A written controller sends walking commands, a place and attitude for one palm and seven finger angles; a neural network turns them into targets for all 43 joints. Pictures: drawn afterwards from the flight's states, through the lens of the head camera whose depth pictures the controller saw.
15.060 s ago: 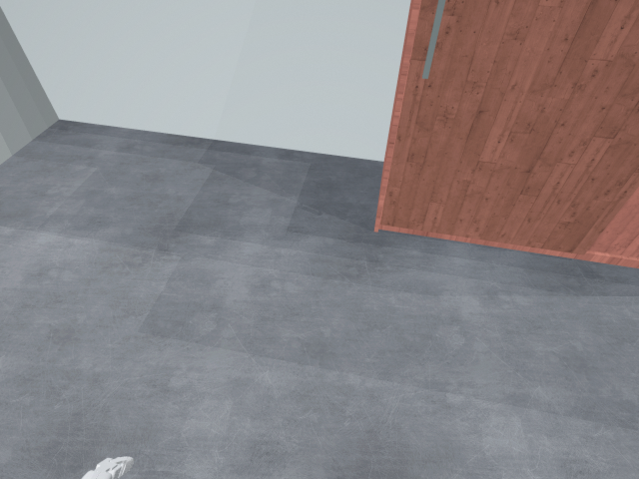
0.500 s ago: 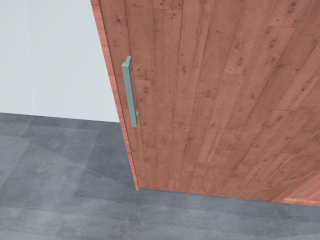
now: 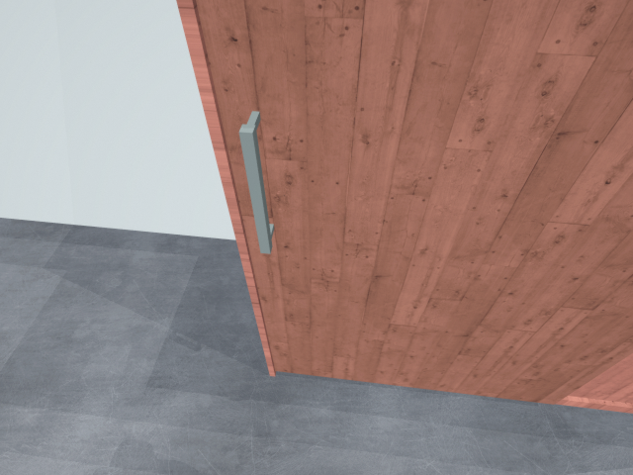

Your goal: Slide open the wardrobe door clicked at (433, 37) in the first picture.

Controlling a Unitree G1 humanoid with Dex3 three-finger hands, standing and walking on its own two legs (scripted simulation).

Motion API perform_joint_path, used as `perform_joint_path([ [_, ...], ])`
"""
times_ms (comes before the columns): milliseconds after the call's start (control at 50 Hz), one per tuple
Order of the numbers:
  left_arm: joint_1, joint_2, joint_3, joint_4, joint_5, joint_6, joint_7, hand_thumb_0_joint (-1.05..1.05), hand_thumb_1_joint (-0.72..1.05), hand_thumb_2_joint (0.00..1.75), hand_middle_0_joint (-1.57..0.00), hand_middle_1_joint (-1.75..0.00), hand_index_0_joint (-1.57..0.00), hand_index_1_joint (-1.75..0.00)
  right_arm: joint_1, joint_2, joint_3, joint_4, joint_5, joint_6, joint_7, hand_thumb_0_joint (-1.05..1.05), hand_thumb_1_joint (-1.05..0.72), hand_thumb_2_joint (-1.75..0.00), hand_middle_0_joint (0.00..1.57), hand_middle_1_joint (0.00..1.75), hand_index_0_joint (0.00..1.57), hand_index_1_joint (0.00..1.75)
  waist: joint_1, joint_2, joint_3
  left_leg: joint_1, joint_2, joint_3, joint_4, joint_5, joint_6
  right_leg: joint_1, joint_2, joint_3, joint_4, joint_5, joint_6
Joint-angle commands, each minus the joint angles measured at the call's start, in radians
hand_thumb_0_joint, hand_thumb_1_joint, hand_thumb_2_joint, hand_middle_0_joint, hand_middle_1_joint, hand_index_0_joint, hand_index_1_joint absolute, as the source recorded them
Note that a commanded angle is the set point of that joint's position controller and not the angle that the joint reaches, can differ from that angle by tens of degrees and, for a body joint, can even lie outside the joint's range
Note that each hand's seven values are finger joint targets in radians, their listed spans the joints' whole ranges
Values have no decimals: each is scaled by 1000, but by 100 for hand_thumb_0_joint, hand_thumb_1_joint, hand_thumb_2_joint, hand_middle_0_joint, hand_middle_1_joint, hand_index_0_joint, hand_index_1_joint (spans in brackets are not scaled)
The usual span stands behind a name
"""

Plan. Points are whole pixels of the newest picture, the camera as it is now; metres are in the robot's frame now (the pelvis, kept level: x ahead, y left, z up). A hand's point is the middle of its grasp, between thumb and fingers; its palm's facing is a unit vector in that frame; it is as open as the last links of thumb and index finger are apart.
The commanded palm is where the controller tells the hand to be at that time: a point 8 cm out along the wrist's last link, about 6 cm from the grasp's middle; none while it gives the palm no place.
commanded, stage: raise the hand with hooked fingers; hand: left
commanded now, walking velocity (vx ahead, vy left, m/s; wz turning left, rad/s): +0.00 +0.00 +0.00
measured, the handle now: (261, 190) +0.48 +0.12 +0.08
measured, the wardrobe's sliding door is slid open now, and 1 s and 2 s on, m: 0.00 0.00 0.00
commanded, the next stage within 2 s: none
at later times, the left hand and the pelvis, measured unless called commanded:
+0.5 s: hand out of the picture +0.12 +0.22 -0.02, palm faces +0.11 -0.99 -0.09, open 9.4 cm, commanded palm +0.12 +0.26 -0.01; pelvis -0.05 -0.01 -0.09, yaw +4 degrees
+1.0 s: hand (111, 410) +0.18 +0.25 +0.02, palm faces -0.02 -1.00 -0.07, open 12.4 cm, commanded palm +0.15 +0.31 +0.05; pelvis -0.04 +0.02 -0.05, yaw +3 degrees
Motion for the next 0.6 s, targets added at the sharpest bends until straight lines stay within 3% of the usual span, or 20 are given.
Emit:
perform_joint_path([
  [0, -94, -53, -93, -696, -113, -131, 53, 0, 81, 86, -21, -36, -21, -36, -114, -186, -38, -275, 50, -243, -34, 0, -90, -90, 20, 30, 20, 30, -37, 68, -110, 43, 23, -63, -25, 206, 35, -97, -17, 3, -8, 140, 0],
  [20, -92, -88, -113, -702, -121, -121, 43, 0, 78, 85, -21, -37, -21, -37, -126, -192, -36, -323, 62, -256, -40, 0, -90, -90, 20, 30, 20, 30, -64, -49, 32, -45, 15, -89, -14, 99, 44, -156, -15, -5, -19, 84, 8],
  [40, -167, -14, -55, -762, -124, -177, 33, 0, 76, 84, -21, -39, -21, -39, -103, -224, -56, -336, 50, -287, -43, 0, -90, -90, 20, 30, 20, 30, -77, -129, -7, -65, 8, -97, 32, 53, 47, -193, -25, -7, -7, 39, 17],
  [80, -105, 67, 36, -757, -102, -264, 2, 0, 71, 82, -21, -42, -21, -42, -87, -225, -87, -377, 21, -317, -38, 0, -90, -90, 20, 30, 20, 30, -48, -214, -82, -141, -19, -99, 126, 46, 45, -264, -20, -3, 52, -14, 24],
  [100, 22, 43, 55, -700, -115, -301, -34, 0, 69, 81, -22, -43, -22, -43, -102, -212, -97, -403, 15, -323, -27, 0, -90, -90, 20, 30, 20, 30, -3, -252, -110, -201, -27, -92, 168, 51, 36, -272, -21, 3, 91, -13, 26],
  [120, 177, 56, 104, -626, -127, -342, -78, 0, 67, 80, -22, -45, -22, -45, -109, -203, -103, -435, 19, -325, -10, 0, -90, -90, 20, 30, 20, 30, 43, -228, -122, -255, -35, -86, 197, 66, 25, -254, -23, 15, 129, 12, 16],
  [140, 259, 23, 106, -590, -154, -394, -129, 0, 64, 79, -22, -47, -22, -47, -134, -191, -104, -451, 15, -322, 7, 0, -90, -90, 20, 30, 20, 30, 60, -255, -123, -329, -40, -82, 247, 65, 13, -266, -33, 24, 184, 64, 18],
  [180, 323, 44, 170, -573, -190, -516, -249, 0, 60, 77, -22, -50, -22, -50, -162, -195, -116, -479, 10, -309, 38, 0, -90, -90, 20, 30, 20, 30, 81, -212, -156, -446, -49, -76, 346, 70, -7, -276, -41, 42, 306, 185, 10],
  [220, 280, 152, 259, -622, -190, -637, -356, 0, 55, 75, -22, -53, -22, -53, -176, -201, -131, -515, 9, -301, 64, 0, -90, -90, 20, 30, 20, 30, 84, -84, -194, -521, -55, -72, 440, 77, -16, -301, -49, 84, 402, 245, -7],
  [240, 237, 196, 277, -690, -182, -658, -383, 0, 53, 74, -23, -54, -23, -54, -205, -212, -135, -547, 6, -294, 69, 0, -90, -90, 20, 30, 20, 30, 88, 14, -232, -538, -59, -55, 468, 68, -10, -324, -46, 94, 428, 210, -11],
  [280, 152, 233, 294, -817, -189, -638, -390, 0, 48, 72, -23, -57, -23, -57, -219, -208, -131, -607, 8, -276, 68, 0, -90, -90, 20, 30, 20, 30, 84, 113, -287, -528, -61, -41, 494, 36, 6, -367, -28, 94, 446, 100, -13],
  [300, 91, 242, 300, -895, -202, -629, -381, 0, 46, 71, -23, -58, -23, -58, -210, -205, -128, -628, 8, -271, 62, 0, -90, -90, 20, 30, 20, 30, 71, 132, -316, -510, -56, -48, 502, 30, 11, -385, -21, 92, 447, 64, -11],
  [360, -113, 236, 283, -1136, -254, -638, -351, 0, 39, 68, -24, -63, -24, -63, -179, -199, -110, -653, 15, -278, 30, 0, -90, -90, 20, 30, 20, 30, 0, 116, -352, -471, -37, -82, 534, -31, 24, -445, -6, 107, 406, -64, 4],
  [400, -208, 219, 240, -1192, -275, -654, -354, 0, 34, 66, -24, -66, -24, -66, -161, -208, -95, -626, 22, -294, 2, 0, -90, -90, 20, 30, 20, 30, -42, 109, -332, -456, -25, -109, 552, -55, 27, -485, 7, 99, 395, -91, 6],
  [420, -265, 183, 184, -1217, -281, -660, -366, 0, 32, 65, -24, -68, -24, -68, -157, -212, -86, -613, 21, -307, -9, 0, -90, -90, 20, 30, 20, 30, -72, 81, -326, -461, -21, -120, 572, -76, 34, -518, 14, 102, 391, -117, 10],
  [480, -238, 195, 149, -1085, -280, -603, -417, 0, 25, 62, -25, -72, -25, -72, -135, -235, -73, -568, 37, -326, -43, 0, -90, -90, 20, 30, 20, 30, -93, -18, -233, -514, -10, -137, 561, -161, 31, -538, 16, 112, 340, -241, 18],
  [500, -236, 202, 144, -1040, -272, -560, -434, 0, 22, 61, -25, -74, -25, -74, -137, -239, -67, -566, 40, -326, -51, 0, -90, -90, 20, 30, 20, 30, -92, -26, -217, -521, -12, -140, 543, -187, 30, -537, 13, 114, 319, -282, 22],
  [520, -221, 235, 173, -998, -260, -510, -444, 0, 20, 60, -25, -75, -25, -75, -146, -242, -64, -568, 46, -326, -58, 0, -90, -90, 20, 30, 20, 30, -77, 5, -208, -522, -17, -138, 527, -199, 29, -530, 10, 113, 307, -307, 19],
  [580, -132, 309, 273, -931, -240, -350, -446, 0, 13, 57, -25, -80, -25, -80, -161, -235, -57, -593, 50, -306, -64, 0, -90, -90, 20, 30, 20, 30, -11, 19, -251, -485, -27, -137, 446, -183, 22, -448, -6, 92, 281, -306, 21],
])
